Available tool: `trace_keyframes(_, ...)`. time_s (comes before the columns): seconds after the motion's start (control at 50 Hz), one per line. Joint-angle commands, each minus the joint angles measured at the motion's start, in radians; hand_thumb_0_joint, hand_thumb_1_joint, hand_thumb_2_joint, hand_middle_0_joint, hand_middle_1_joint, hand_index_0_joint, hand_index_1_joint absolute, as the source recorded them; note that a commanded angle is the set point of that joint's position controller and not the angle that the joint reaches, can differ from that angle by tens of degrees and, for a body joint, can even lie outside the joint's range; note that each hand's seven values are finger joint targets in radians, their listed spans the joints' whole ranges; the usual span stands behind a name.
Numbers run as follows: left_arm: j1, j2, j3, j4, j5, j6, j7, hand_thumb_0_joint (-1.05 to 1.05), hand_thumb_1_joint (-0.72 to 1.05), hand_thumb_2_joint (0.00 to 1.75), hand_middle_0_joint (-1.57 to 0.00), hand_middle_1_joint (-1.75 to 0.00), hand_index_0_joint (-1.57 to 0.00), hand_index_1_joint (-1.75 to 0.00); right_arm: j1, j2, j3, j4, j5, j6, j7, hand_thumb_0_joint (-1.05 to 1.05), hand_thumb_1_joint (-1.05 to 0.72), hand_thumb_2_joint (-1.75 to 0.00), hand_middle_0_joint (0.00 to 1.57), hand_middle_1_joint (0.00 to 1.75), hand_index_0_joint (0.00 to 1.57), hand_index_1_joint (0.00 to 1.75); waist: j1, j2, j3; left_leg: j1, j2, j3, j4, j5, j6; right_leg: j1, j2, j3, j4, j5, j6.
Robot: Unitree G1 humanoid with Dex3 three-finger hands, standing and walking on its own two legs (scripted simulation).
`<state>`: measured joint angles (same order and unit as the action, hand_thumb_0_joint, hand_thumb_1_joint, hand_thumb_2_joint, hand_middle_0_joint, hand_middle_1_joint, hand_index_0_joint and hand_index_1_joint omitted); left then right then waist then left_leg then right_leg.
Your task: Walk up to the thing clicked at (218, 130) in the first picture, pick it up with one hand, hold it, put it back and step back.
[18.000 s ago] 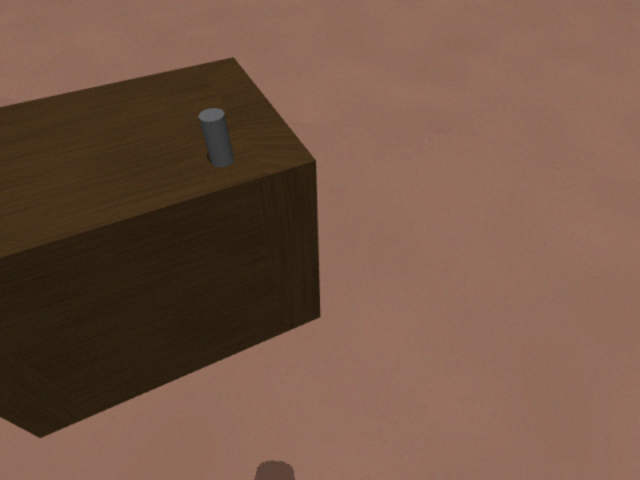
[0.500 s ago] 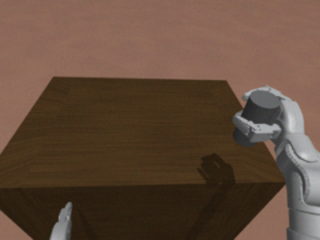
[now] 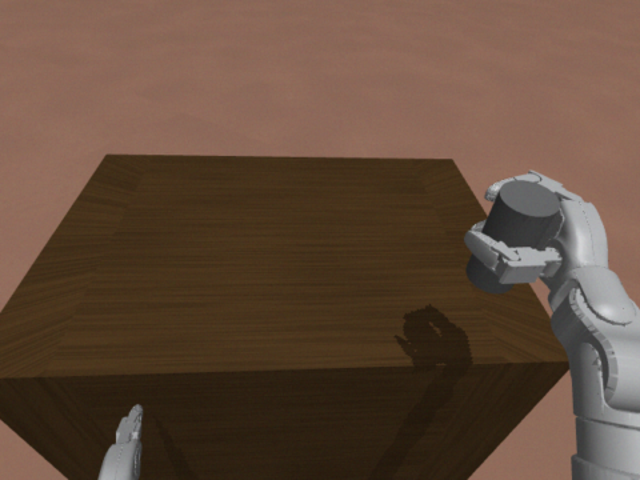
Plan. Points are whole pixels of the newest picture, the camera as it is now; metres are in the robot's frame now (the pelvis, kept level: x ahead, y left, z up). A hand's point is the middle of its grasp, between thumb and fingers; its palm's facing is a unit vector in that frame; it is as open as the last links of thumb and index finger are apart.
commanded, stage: hold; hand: right
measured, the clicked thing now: (507, 240) +0.33 -0.17 +0.21
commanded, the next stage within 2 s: crouch in 0.22 s
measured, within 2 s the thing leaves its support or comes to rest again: neither
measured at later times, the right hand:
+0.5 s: hand (503, 237) +0.33 -0.16 +0.21, palm faces +0.11 +0.99 -0.02, open 8.1 cm
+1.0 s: hand (477, 249) +0.39 -0.18 +0.13, palm faces +0.15 +0.99 -0.01, open 8.1 cm
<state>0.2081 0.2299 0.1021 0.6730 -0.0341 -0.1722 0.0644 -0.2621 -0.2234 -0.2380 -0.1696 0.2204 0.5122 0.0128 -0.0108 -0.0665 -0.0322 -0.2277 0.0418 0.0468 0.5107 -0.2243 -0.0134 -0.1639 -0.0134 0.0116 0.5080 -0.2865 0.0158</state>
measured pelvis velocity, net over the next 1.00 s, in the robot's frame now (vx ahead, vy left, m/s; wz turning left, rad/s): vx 0.00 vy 0.00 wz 0.02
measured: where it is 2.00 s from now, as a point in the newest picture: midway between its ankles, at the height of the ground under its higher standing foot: outside the picture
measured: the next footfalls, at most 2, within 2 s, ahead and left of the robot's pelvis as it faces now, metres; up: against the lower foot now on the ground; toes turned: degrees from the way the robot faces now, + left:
none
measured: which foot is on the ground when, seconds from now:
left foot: down 0.00-1.00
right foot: down 0.00-1.00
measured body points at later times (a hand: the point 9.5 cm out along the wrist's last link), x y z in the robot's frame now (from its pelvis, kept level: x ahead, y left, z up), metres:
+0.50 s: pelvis +0.00 +0.00 +0.00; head -0.04 +0.03 +0.45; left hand +0.17 +0.25 -0.08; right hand +0.32 -0.22 +0.21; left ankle +0.03 +0.13 -0.74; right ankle +0.00 -0.13 -0.74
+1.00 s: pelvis +0.00 +0.00 +0.00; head +0.00 +0.01 +0.45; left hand +0.15 +0.25 -0.08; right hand +0.38 -0.23 +0.13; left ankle +0.03 +0.13 -0.74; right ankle +0.00 -0.13 -0.74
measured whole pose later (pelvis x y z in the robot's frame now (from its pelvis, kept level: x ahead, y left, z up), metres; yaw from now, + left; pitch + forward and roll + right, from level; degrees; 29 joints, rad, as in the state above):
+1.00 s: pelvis +0.00 +0.00 +0.00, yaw +1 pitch +1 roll +0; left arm 0.20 0.20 0.06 0.69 -0.01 -0.23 0.08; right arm -0.41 -0.26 -0.27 0.41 0.17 0.11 0.02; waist 0.04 -0.02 -0.02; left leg -0.33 0.03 0.03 0.54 -0.22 -0.01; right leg -0.26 -0.02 -0.01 0.55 -0.30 0.02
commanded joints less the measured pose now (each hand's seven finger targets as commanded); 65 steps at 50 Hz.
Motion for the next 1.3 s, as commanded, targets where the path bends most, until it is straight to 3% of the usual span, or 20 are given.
trace_keyframes(0.0, -0.120, 0.122, 0.039, -0.160, 0.004, -0.056, 0.009, 0.00, -0.55, 0.05, -0.05, -0.05, -0.05, -0.05, -0.432, -0.181, -0.069, -0.258, 0.011, -0.086, -0.005, 0.00, -0.34, -1.30, 1.31, 1.42, 1.34, 1.42, 0.008, 0.053, -0.200, 0.060, -0.023, 0.023, -0.081, 0.115, 0.006, 0.018, 0.028, -0.016, -0.074, 0.134, -0.030)
trace_keyframes(0.12, -0.136, 0.102, 0.023, -0.167, 0.001, -0.055, 0.002, 0.00, -0.56, 0.06, -0.05, -0.05, -0.05, -0.06, -0.400, -0.172, -0.063, -0.250, 0.014, -0.092, -0.003, 0.00, -0.33, -1.32, 1.32, 1.44, 1.35, 1.44, -0.004, 0.069, -0.207, 0.076, -0.023, 0.026, -0.073, 0.163, 0.008, 0.012, 0.026, -0.013, -0.070, 0.187, -0.025)
trace_keyframes(0.16, -0.150, 0.145, 0.058, -0.185, 0.006, -0.062, 0.010, 0.00, -0.56, 0.06, -0.05, -0.05, -0.05, -0.05, -0.433, -0.180, -0.066, -0.265, 0.015, -0.100, -0.009, 0.00, -0.34, -1.31, 1.31, 1.42, 1.34, 1.42, 0.007, 0.059, -0.214, 0.068, -0.026, 0.027, -0.078, 0.133, 0.009, 0.022, 0.023, -0.009, -0.079, 0.156, -0.026)
trace_keyframes(0.32, -0.139, 0.076, -0.011, -0.168, 0.000, -0.062, -0.002, 0.00, -0.53, 0.05, -0.05, -0.05, -0.05, -0.05, -0.396, -0.166, -0.055, -0.281, 0.018, -0.101, -0.004, 0.00, -0.33, -1.30, 1.33, 1.43, 1.36, 1.43, -0.011, 0.037, -0.189, 0.070, -0.034, 0.030, -0.077, 0.098, 0.016, 0.005, 0.013, -0.003, -0.088, 0.138, -0.019)
trace_keyframes(0.38, -0.137, 0.139, 0.044, -0.186, 0.003, -0.057, 0.006, 0.00, -0.54, 0.05, -0.05, -0.05, -0.05, -0.05, -0.367, -0.170, -0.072, -0.197, 0.018, -0.085, -0.001, 0.00, -0.37, -1.34, 1.37, 1.47, 1.40, 1.47, 0.010, 0.099, -0.199, 0.077, -0.031, 0.030, -0.081, 0.132, 0.008, 0.015, 0.018, -0.008, -0.081, 0.163, -0.025)
trace_keyframes(0.5, -0.120, 0.113, 0.030, -0.151, 0.000, -0.055, 0.006, 0.00, -0.55, 0.06, -0.05, -0.05, -0.05, -0.05, -0.404, -0.163, -0.056, -0.115, 0.007, -0.096, 0.001, 0.00, -0.34, -1.31, 1.33, 1.43, 1.36, 1.44, 0.017, 0.095, -0.119, 0.033, -0.032, 0.027, -0.097, 0.078, 0.006, -0.013, 0.020, -0.011, -0.096, 0.096, -0.029)
trace_keyframes(0.6, -0.099, 0.115, 0.041, -0.146, 0.005, -0.079, 0.008, 0.00, -0.55, 0.06, -0.05, -0.05, -0.05, -0.05, -0.486, -0.205, -0.084, -0.017, -0.005, -0.179, -0.001, 0.00, -0.37, -1.30, 1.34, 1.42, 1.36, 1.42, 0.040, 0.119, -0.133, 0.014, -0.019, 0.008, -0.106, 0.037, -0.008, -0.025, 0.027, -0.019, -0.084, 0.036, -0.043)
trace_keyframes(0.64, -0.103, 0.085, 0.016, -0.104, 0.006, -0.090, 0.004, 0.00, -0.55, 0.06, -0.05, -0.05, -0.05, -0.05, -0.509, -0.191, -0.062, 0.010, -0.013, -0.225, 0.000, 0.00, -0.38, -1.29, 1.33, 1.41, 1.35, 1.41, 0.038, 0.057, -0.153, 0.006, -0.013, -0.001, -0.088, 0.068, -0.003, -0.025, 0.029, -0.022, -0.073, 0.061, -0.038)
trace_keyframes(0.68, -0.120, 0.116, 0.033, -0.136, 0.009, -0.106, 0.011, 0.00, -0.55, 0.06, -0.05, -0.05, -0.05, -0.05, -0.546, -0.231, -0.086, 0.036, -0.020, -0.276, -0.002, 0.00, -0.38, -1.28, 1.32, 1.40, 1.34, 1.40, 0.035, 0.044, -0.231, 0.025, -0.015, -0.002, -0.067, 0.116, 0.001, -0.003, 0.024, -0.019, -0.060, 0.109, -0.034)
trace_keyframes(0.74, -0.137, 0.091, 0.004, -0.147, 0.013, -0.119, 0.013, 0.00, -0.54, 0.06, -0.05, -0.05, -0.05, -0.05, -0.542, -0.245, -0.090, 0.080, -0.027, -0.345, -0.007, 0.00, -0.40, -1.30, 1.34, 1.42, 1.36, 1.42, 0.020, 0.032, -0.274, 0.055, -0.018, -0.001, -0.045, 0.179, 0.004, -0.011, 0.022, -0.019, -0.036, 0.172, -0.028)
trace_keyframes(0.78, -0.157, 0.031, -0.057, -0.147, 0.016, -0.122, 0.005, 0.00, -0.55, 0.06, -0.05, -0.05, -0.05, -0.05, -0.564, -0.230, -0.070, 0.111, -0.035, -0.391, -0.005, 0.00, -0.43, -1.30, 1.36, 1.42, 1.38, 1.42, 0.014, 0.012, -0.310, 0.075, -0.017, -0.005, -0.033, 0.205, 0.004, -0.021, 0.023, -0.023, -0.024, 0.197, -0.026)
trace_keyframes(0.86, -0.134, 0.146, 0.034, -0.136, 0.025, -0.114, 0.031, 0.00, -0.55, 0.06, -0.05, -0.05, -0.05, -0.05, -0.604, -0.270, -0.093, 0.215, -0.035, -0.457, -0.005, 0.00, -0.43, -1.37, 1.40, 1.49, 1.43, 1.49, 0.042, 0.038, -0.331, 0.054, -0.025, -0.001, -0.031, 0.195, 0.005, -0.014, 0.013, -0.017, -0.028, 0.187, -0.023)
trace_keyframes(0.98, -0.068, 0.079, -0.016, -0.124, 0.023, -0.098, 0.024, 0.00, -0.55, 0.06, -0.05, -0.05, -0.05, -0.05, -0.555, -0.240, -0.085, 0.434, -0.033, -0.547, 0.021, 0.00, -0.39, -1.34, 1.38, 1.47, 1.41, 1.47, 0.054, 0.075, -0.244, 0.006, -0.030, 0.000, -0.036, 0.163, 0.005, -0.070, 0.011, -0.020, -0.036, 0.151, -0.030)
trace_keyframes(1.04, -0.096, 0.119, 0.016, -0.175, 0.024, -0.089, 0.025, 0.00, -0.56, 0.06, -0.06, -0.05, -0.05, -0.05, -0.623, -0.283, -0.097, 0.432, -0.041, -0.592, 0.033, 0.00, -0.39, -1.33, 1.36, 1.45, 1.39, 1.45, 0.060, 0.056, -0.302, 0.009, -0.027, -0.005, -0.025, 0.190, 0.005, -0.049, 0.013, -0.024, -0.031, 0.177, -0.027)
trace_keyframes(1.08, -0.083, 0.132, 0.031, -0.138, 0.024, -0.078, 0.026, 0.00, -0.55, 0.05, -0.06, -0.05, -0.06, -0.05, -0.627, -0.285, -0.094, 0.444, -0.036, -0.615, 0.038, 0.00, -0.40, -1.32, 1.35, 1.44, 1.37, 1.44, 0.055, 0.045, -0.259, -0.008, -0.028, -0.005, -0.025, 0.179, 0.009, -0.067, 0.013, -0.023, -0.033, 0.166, -0.024)
trace_keyframes(1.1, -0.074, 0.139, 0.036, -0.168, 0.024, -0.079, 0.028, 0.00, -0.55, 0.05, -0.06, -0.05, -0.06, -0.05, -0.637, -0.269, -0.081, 0.456, -0.037, -0.628, 0.041, 0.00, -0.40, -1.32, 1.34, 1.43, 1.37, 1.43, 0.074, 0.057, -0.301, -0.010, -0.031, -0.006, -0.018, 0.207, 0.009, -0.033, 0.009, -0.021, -0.025, 0.197, -0.023)
trace_keyframes(1.16, -0.057, 0.109, 0.012, -0.157, 0.023, -0.070, 0.027, 0.00, -0.55, 0.06, -0.06, -0.05, -0.05, -0.05, -0.668, -0.277, -0.083, 0.442, -0.035, -0.666, 0.044, 0.00, -0.40, -1.30, 1.34, 1.42, 1.36, 1.42, 0.067, 0.022, -0.327, -0.014, -0.037, -0.004, -0.009, 0.232, 0.013, -0.020, 0.003, -0.016, -0.010, 0.245, -0.017)
trace_keyframes(1.18, -0.071, 0.060, -0.034, -0.168, 0.021, -0.066, 0.022, 0.00, -0.55, 0.06, -0.06, -0.05, -0.05, -0.05, -0.658, -0.258, -0.062, 0.465, -0.040, -0.676, 0.046, 0.00, -0.42, -1.30, 1.34, 1.42, 1.36, 1.42, 0.061, 0.016, -0.312, -0.002, -0.033, -0.007, -0.005, 0.242, 0.012, -0.036, 0.008, -0.021, -0.006, 0.250, -0.017)
trace_keyframes(1.24, -0.105, 0.129, 0.019, -0.171, 0.026, -0.056, 0.033, 0.00, -0.55, 0.06, -0.06, -0.05, -0.05, -0.05, -0.662, -0.282, -0.082, 0.490, -0.034, -0.703, 0.048, 0.00, -0.42, -1.30, 1.34, 1.41, 1.36, 1.41, 0.064, 0.028, -0.354, -0.008, -0.038, -0.005, 0.002, 0.255, 0.015, -0.027, 0.000, -0.014, 0.005, 0.288, -0.013)
trace_keyframes(1.28, -0.090, 0.115, 0.007, -0.133, 0.025, -0.044, 0.028, 0.00, -0.55, 0.06, -0.06, -0.05, -0.05, -0.05, -0.657, -0.292, -0.088, 0.513, -0.036, -0.714, 0.047, 0.00, -0.41, -1.31, 1.34, 1.42, 1.36, 1.42, 0.052, -0.022, -0.324, -0.035, -0.042, -0.005, 0.005, 0.231, 0.021, -0.042, -0.006, -0.010, 0.006, 0.304, -0.004)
